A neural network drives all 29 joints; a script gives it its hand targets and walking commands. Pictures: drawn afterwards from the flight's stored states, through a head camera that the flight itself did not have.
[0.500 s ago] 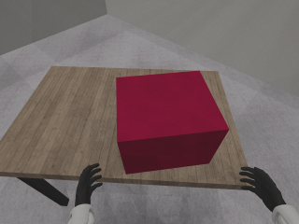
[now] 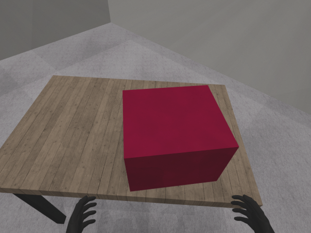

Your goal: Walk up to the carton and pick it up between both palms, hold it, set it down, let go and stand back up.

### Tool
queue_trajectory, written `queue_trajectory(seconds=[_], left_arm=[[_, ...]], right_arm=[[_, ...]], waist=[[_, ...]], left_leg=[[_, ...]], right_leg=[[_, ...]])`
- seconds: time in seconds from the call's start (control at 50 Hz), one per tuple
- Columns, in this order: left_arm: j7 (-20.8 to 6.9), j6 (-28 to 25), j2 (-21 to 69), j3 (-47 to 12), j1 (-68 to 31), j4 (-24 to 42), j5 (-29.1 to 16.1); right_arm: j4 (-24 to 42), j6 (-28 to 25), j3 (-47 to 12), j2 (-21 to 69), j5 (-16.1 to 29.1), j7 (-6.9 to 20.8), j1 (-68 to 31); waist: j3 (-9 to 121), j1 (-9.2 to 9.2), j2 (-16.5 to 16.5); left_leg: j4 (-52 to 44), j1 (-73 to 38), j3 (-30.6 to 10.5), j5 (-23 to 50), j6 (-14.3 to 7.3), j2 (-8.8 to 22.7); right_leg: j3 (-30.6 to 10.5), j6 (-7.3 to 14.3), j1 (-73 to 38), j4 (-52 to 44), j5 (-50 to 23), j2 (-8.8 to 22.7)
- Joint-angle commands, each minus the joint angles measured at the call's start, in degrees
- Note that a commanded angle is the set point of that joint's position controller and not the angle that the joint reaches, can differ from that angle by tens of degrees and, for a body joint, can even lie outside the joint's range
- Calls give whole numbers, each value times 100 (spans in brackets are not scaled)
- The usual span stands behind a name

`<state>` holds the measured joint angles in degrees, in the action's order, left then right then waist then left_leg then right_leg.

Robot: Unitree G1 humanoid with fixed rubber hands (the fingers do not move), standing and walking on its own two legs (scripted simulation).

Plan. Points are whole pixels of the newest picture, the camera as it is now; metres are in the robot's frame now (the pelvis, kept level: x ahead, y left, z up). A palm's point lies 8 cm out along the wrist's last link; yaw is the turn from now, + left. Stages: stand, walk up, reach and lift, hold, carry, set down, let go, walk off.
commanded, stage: set down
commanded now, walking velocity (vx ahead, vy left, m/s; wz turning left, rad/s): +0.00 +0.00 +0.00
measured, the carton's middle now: (170, 136) +0.43 -0.03 -0.04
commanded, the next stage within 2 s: let go in 0.38 s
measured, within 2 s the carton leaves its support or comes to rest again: neither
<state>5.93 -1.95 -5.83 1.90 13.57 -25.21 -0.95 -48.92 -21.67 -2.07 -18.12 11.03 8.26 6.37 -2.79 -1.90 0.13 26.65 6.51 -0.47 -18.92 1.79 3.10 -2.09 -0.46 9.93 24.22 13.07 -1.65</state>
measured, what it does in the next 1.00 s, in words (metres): stands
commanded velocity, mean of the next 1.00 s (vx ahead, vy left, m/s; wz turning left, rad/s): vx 0.00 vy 0.00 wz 0.00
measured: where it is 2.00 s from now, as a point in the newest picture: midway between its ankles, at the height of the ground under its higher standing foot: outside the picture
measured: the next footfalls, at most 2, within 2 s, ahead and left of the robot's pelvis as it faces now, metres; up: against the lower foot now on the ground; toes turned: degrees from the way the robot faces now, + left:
none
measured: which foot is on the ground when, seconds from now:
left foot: down 0.00-1.00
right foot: down 0.00-1.00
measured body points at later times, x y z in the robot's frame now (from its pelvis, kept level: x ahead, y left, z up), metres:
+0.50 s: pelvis -0.02 +0.01 +0.00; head -0.03 +0.02 +0.45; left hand +0.15 +0.23 -0.08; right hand +0.15 -0.23 -0.08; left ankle -0.05 +0.13 -0.74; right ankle +0.00 -0.13 -0.74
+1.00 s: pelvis -0.04 +0.01 +0.00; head -0.04 +0.02 +0.45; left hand +0.13 +0.24 -0.09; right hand +0.10 -0.23 -0.10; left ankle -0.05 +0.13 -0.74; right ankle +0.00 -0.13 -0.74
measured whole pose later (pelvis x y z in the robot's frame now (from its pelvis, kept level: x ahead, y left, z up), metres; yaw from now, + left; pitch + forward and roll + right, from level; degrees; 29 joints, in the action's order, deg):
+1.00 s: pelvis -0.04 +0.01 +0.00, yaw +1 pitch -4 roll -1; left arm -0.4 3.1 -12.2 0.8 10.6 -32.7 1.8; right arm -39.2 -2.5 3.2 -9.8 -2.6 1.8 13.3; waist -3.3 0.0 1.2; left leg 28.4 7.4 -0.2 -16.7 0.9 1.7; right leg -1.7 -1.6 10.4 25.5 10.9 0.0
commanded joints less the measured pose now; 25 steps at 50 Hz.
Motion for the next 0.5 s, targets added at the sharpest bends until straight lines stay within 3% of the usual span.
queue_trajectory(seconds=[0.0,0.02,0.04,0.06,0.08,0.1,0.12,0.14,0.16,0.18,0.2,0.22,0.24,0.26,0.28,0.3,0.32,0.34,0.36,0.38,0.4,0.42,0.44,0.46,0.48], left_arm=[[38,-159,-365,1,-258,1150,18],[-312,206,-686,83,-116,-279,107],[-122,-32,-638,184,-307,1637,43],[-161,88,-478,6,-214,666,99],[93,-201,-383,-10,-306,2160,-49],[-186,99,-699,34,-243,247,6],[-181,45,-714,217,29,1240,102],[-89,-66,-516,133,-38,1479,113],[-263,152,-709,133,18,503,97],[-276,202,-692,177,25,905,139],[-232,177,-685,117,44,1055,137],[-258,208,-656,77,-104,1010,64],[-343,328,-786,166,-123,637,93],[-254,269,-718,106,-54,1124,130],[-71,76,-637,-22,-282,1720,-34],[-164,214,-639,-94,-297,866,-34],[-318,355,-830,66,-212,702,80],[-194,210,-802,74,-355,1518,19],[-245,332,-653,-106,-195,771,-21],[-465,573,-802,-5,-253,115,7],[-264,372,-810,71,-404,1486,-12],[-400,584,-938,21,-499,493,38],[-432,671,-905,67,-466,512,71],[-307,576,-788,23,-503,1053,41],[-449,762,-903,-55,-575,219,42]], right_arm=[[763,-122,574,-1112,-77,-113,-380],[-117,224,293,-485,-489,-360,23],[1115,10,548,-795,-442,-217,-299],[565,122,481,-493,-509,-310,-48],[1446,-102,698,-919,-264,-143,-334],[270,189,537,-525,-502,-398,141],[1103,67,584,-670,-685,-383,60],[1158,-12,662,-808,-515,-322,-103],[597,177,556,-485,-640,-458,119],[838,179,639,-430,-771,-460,32],[993,138,655,-543,-724,-461,109],[954,167,633,-500,-723,-478,125],[801,250,568,-361,-862,-547,98],[1196,172,689,-517,-826,-488,54],[1510,63,775,-666,-582,-363,-153],[1028,244,654,-426,-732,-453,76],[1030,355,614,-348,-908,-502,122],[1606,230,756,-497,-732,-403,-47],[1192,325,750,-352,-816,-453,170],[818,541,628,-93,-1015,-612,201],[1693,360,824,-524,-799,-464,-130],[1108,544,623,-159,-995,-567,89],[1125,634,693,-145,-1117,-582,33],[1488,527,818,-334,-912,-509,-55],[1034,696,662,23,-1176,-629,182]], waist=[[882,-27,78],[38,240,251],[924,-84,21],[472,167,-44],[1176,-45,-156],[409,317,42],[998,106,178],[988,-2,-31],[349,188,2],[549,91,-12],[542,140,81],[441,130,-54],[314,133,77],[508,-61,57],[769,-74,-155],[337,176,-78],[185,25,-3],[642,-78,116],[169,132,52],[-110,153,152],[260,-136,-22],[-328,28,49],[-277,-2,-61],[18,-115,-194],[-155,131,-109]], left_leg=[[-425,40,303,2496,157,-326],[-436,142,419,1977,39,-480],[-555,147,292,2358,167,-341],[-513,131,382,2318,148,-391],[-441,-130,237,2883,239,-241],[-420,56,383,2364,90,-444],[-459,-102,283,2634,144,-404],[-474,-242,327,2813,217,-361],[-461,-27,360,2471,112,-475],[-513,-214,321,2481,153,-446],[-502,-296,280,2628,139,-423],[-491,-123,355,2596,157,-372],[-542,-231,444,2362,162,-433],[-574,-235,328,2607,178,-335],[-517,-334,311,2743,254,-277],[-474,-242,443,2429,207,-312],[-563,-96,405,2123,125,-377],[-638,-229,263,2265,68,-331],[-565,-31,301,2158,94,-293],[-603,-2,420,1699,43,-371],[-739,-111,302,1959,135,-247],[-722,152,450,1452,58,-376],[-838,118,434,1348,87,-332],[-842,104,416,1676,136,-256],[-805,115,507,1448,95,-382]], right_leg=[[210,216,-743,-177,-2417,-144],[-48,178,-750,-394,-2505,60],[206,133,-1074,-149,-2590,-84],[213,127,-876,-275,-2472,-70],[415,163,-955,-86,-2526,-264],[55,228,-859,-289,-2526,-41],[253,105,-1230,-213,-2929,-44],[358,69,-999,-185,-2821,-162],[186,136,-886,-352,-2627,-45],[271,79,-934,-314,-2499,-63],[301,117,-907,-347,-2645,-102],[313,159,-842,-331,-2430,-99],[281,72,-807,-432,-2318,-48],[417,93,-842,-333,-2266,-151],[468,148,-685,-288,-2057,-245],[328,201,-620,-426,-1852,-190],[278,186,-775,-491,-1847,-51],[479,165,-810,-402,-1786,-195],[429,189,-708,-439,-1547,-193],[280,160,-700,-524,-1434,-8],[508,130,-645,-404,-1294,-114],[276,139,-552,-571,-1075,-35],[341,174,-521,-584,-941,-53],[426,185,-584,-497,-960,-157],[248,173,-745,-628,-1103,-63]])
